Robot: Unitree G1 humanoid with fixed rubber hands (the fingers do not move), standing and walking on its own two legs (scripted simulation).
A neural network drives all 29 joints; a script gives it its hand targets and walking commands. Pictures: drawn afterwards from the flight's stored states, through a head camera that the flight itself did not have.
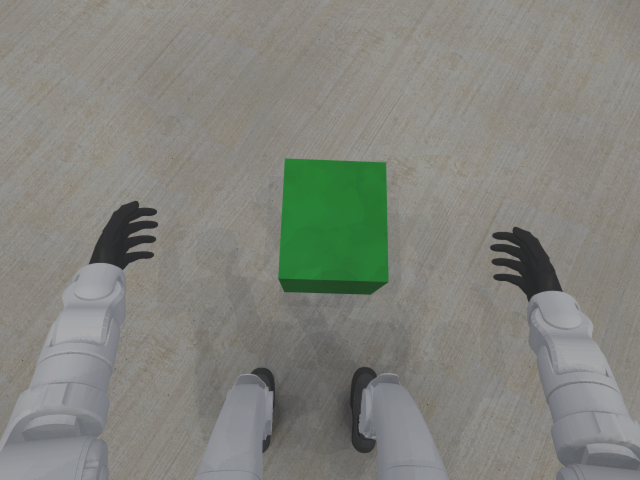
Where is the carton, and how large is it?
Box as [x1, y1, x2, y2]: [278, 158, 388, 294]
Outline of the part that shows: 285,158 278,278 284,291 370,294 387,282 388,277 385,162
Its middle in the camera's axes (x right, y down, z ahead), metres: +0.03 -0.01 +1.02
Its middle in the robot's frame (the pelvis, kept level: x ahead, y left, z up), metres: +0.54 -0.05 -0.59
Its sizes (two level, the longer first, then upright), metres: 0.292 0.246 0.248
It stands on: the floor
